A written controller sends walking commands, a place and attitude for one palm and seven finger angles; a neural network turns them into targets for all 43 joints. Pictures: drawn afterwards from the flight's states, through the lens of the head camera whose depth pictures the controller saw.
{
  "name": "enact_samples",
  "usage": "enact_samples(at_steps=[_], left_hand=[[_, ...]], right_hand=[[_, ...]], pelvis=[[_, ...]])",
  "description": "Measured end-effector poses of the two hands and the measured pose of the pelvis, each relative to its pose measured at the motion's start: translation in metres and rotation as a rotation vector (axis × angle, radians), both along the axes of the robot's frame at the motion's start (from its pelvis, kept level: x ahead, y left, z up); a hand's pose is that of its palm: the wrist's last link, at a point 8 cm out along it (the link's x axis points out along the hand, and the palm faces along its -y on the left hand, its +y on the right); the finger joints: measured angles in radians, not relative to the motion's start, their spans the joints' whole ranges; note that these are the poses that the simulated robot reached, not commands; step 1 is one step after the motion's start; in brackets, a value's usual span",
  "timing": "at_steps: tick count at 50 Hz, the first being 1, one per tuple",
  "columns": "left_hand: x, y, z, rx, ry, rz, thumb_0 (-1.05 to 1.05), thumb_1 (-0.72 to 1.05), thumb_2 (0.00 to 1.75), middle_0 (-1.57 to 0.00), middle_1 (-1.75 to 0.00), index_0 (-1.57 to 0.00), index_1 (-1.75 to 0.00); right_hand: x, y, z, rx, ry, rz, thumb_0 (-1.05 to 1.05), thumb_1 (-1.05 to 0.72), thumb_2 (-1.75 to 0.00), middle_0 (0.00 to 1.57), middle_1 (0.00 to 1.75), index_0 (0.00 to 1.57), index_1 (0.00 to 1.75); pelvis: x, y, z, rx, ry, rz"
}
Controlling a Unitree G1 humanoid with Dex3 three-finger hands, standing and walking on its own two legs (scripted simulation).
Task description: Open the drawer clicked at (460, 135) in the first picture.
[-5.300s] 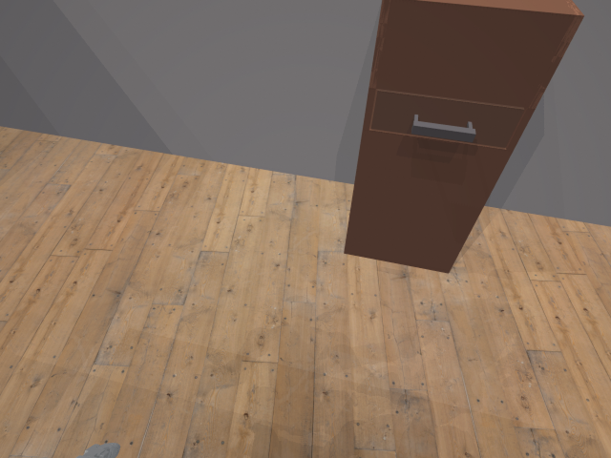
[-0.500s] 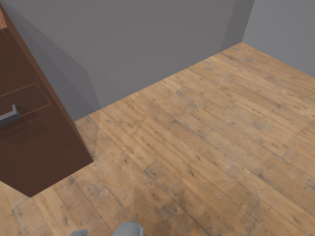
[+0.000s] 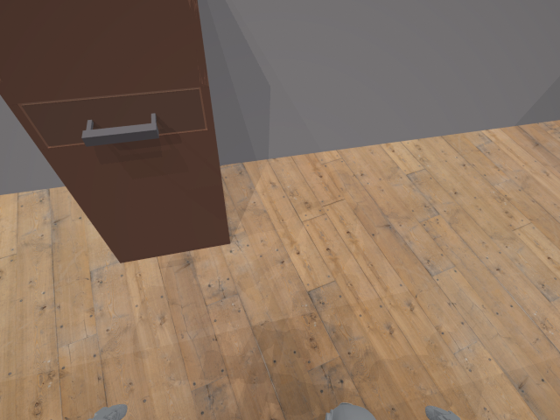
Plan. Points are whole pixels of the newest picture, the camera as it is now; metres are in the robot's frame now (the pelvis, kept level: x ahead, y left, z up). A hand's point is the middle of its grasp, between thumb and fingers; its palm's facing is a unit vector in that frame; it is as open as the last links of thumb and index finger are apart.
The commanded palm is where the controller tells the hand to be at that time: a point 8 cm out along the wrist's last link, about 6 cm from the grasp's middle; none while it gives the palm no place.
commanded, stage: turn to face it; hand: left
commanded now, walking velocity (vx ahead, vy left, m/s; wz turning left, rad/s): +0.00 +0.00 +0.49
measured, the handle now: (122, 127) +0.72 +0.42 -0.09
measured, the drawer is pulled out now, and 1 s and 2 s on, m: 0.00 0.00 0.00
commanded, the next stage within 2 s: take the last steps up to it in 0.36 s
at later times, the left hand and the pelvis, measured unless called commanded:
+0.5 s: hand out of the picture -0.01 +0.19 -0.17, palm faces +0.30 -0.92 -0.24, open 7.4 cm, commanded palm none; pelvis +0.00 -0.01 -0.01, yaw +16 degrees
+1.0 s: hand out of the picture +0.08 +0.20 -0.17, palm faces +0.31 -0.93 -0.19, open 7.4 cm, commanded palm none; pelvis +0.07 +0.01 -0.01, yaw +18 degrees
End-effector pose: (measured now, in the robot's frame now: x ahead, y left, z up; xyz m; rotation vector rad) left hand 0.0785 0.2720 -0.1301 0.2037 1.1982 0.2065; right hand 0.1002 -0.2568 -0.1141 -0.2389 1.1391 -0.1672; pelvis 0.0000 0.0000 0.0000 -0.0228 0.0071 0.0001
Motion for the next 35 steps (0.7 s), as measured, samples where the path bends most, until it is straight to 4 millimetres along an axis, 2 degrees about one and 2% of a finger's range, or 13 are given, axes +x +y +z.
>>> enact_samples(at_steps=[5,8,13,17,22,29,32,35], left_hand=[[0.014,-0.019,0.011,0.018,-0.082,0.016,0.01,0.91,0.89,-0.20,-0.30,-0.20,-0.30],[0.012,-0.032,0.013,0.042,-0.122,0.027,0.01,0.91,0.89,-0.20,-0.30,-0.20,-0.30],[-0.015,-0.049,0.021,0.039,-0.102,0.090,0.01,0.91,0.89,-0.20,-0.30,-0.20,-0.30],[-0.042,-0.055,0.018,0.020,-0.058,0.146,0.01,0.91,0.89,-0.20,-0.30,-0.20,-0.30],[-0.084,-0.052,0.004,-0.016,0.014,0.224,0.01,0.91,0.89,-0.20,-0.30,-0.20,-0.30],[-0.150,-0.028,-0.028,-0.073,0.144,0.337,0.01,0.91,0.89,-0.20,-0.30,-0.20,-0.30],[-0.159,-0.021,-0.023,-0.090,0.182,0.341,0.01,0.91,0.89,-0.20,-0.30,-0.20,-0.30],[-0.153,-0.016,-0.015,-0.101,0.160,0.337,0.01,0.91,0.89,-0.20,-0.30,-0.20,-0.30]], right_hand=[[0.003,-0.006,-0.016,0.045,0.020,0.025,0.00,-0.90,-0.90,0.21,0.30,0.20,0.30],[0.007,-0.015,-0.032,0.074,0.027,0.037,0.00,-0.90,-0.90,0.21,0.30,0.20,0.30],[0.010,-0.021,-0.035,0.085,0.073,0.082,0.00,-0.90,-0.90,0.20,0.30,0.20,0.30],[0.012,-0.018,-0.031,0.081,0.109,0.124,0.00,-0.90,-0.90,0.20,0.30,0.20,0.30],[0.023,-0.001,-0.026,0.056,0.132,0.191,0.00,-0.91,-0.90,0.20,0.30,0.20,0.30],[0.043,0.043,-0.017,0.011,0.054,0.290,0.00,-0.91,-0.90,0.20,0.30,0.20,0.30],[0.037,0.055,-0.007,0.012,0.033,0.290,0.00,-0.90,-0.90,0.20,0.30,0.20,0.30],[0.025,0.063,-0.003,0.020,0.055,0.279,0.00,-0.90,-0.90,0.20,0.30,0.20,0.30]], pelvis=[[0.002,-0.015,-0.004,0.016,-0.002,0.056],[0.003,-0.027,-0.012,0.031,-0.002,0.087],[0.004,-0.034,-0.006,0.040,-0.017,0.158],[0.004,-0.034,-0.001,0.049,-0.021,0.205],[0.001,-0.026,-0.001,0.050,-0.020,0.249],[-0.005,0.001,-0.012,0.029,-0.025,0.277],[-0.003,0.008,-0.004,0.013,-0.030,0.282],[0.002,0.014,0.004,0.006,-0.032,0.294]])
